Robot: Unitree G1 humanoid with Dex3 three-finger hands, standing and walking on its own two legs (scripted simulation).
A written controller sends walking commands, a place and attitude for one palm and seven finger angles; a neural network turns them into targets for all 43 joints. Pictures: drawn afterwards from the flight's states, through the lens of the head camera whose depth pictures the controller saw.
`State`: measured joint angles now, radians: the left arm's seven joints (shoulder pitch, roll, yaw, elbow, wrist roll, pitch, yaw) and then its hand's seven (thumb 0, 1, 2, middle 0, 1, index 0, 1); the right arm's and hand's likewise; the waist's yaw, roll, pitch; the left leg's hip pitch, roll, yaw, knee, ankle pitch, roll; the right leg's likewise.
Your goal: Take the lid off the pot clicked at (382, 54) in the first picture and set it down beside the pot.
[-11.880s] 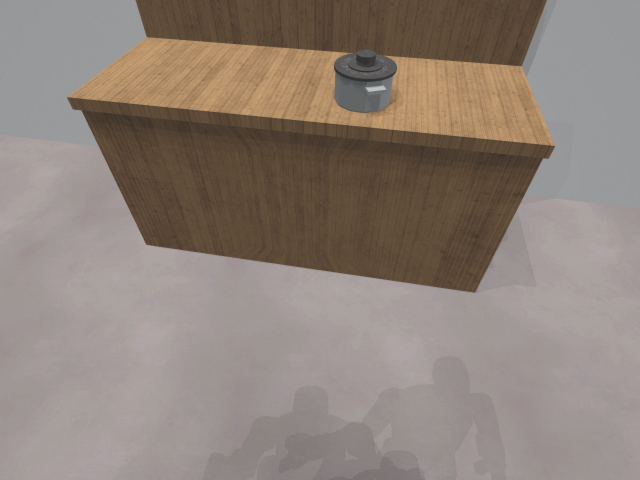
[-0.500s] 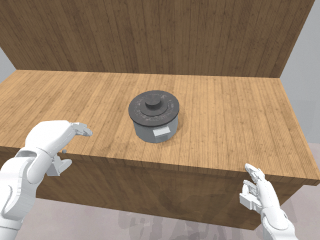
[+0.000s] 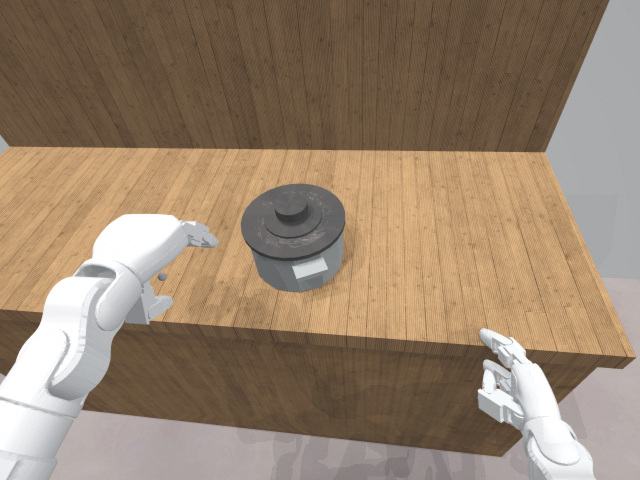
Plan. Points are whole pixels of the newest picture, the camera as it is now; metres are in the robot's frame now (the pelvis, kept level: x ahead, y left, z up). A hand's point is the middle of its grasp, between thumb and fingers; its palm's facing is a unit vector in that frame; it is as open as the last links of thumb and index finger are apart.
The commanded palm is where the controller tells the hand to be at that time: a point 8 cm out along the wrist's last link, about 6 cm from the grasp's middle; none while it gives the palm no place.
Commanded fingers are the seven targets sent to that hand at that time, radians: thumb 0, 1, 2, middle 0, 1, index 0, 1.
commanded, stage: move the open hand above the knob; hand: left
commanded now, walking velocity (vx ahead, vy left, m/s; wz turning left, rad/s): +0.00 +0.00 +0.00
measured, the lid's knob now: (291, 207) +0.51 +0.10 +0.04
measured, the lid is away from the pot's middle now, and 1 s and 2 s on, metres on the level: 0.00 0.00 0.00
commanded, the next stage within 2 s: none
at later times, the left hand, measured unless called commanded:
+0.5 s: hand (204, 248) +0.36 +0.18 +0.11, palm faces -0.26 -0.03 -0.96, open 10.4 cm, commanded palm +0.37 +0.17 +0.18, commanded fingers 0.00 -0.32 1.39 -0.81 -0.08 -0.81 -0.08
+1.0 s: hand (250, 205) +0.44 +0.13 +0.12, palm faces -0.26 -0.03 -0.97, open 10.4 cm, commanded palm +0.43 +0.13 +0.18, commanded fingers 0.00 -0.32 1.39 -0.81 -0.08 -0.81 -0.08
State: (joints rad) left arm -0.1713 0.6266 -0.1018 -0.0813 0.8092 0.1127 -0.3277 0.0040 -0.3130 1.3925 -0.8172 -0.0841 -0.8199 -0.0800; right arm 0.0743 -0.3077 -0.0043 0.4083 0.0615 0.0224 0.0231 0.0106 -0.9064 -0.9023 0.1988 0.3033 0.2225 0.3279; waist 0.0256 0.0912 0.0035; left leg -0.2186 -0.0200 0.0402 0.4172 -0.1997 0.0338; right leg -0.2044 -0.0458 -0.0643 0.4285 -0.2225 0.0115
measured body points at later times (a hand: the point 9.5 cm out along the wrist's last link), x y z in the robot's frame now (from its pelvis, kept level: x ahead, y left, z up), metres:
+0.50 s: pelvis +0.00 -0.01 +0.00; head +0.00 -0.06 +0.44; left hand +0.37 +0.18 +0.17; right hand +0.25 -0.24 -0.04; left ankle +0.01 +0.10 -0.74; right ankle +0.00 -0.13 -0.74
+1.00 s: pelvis +0.01 -0.01 -0.01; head +0.02 -0.04 +0.44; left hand +0.45 +0.13 +0.17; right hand +0.25 -0.24 -0.04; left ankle +0.01 +0.10 -0.74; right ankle +0.00 -0.13 -0.74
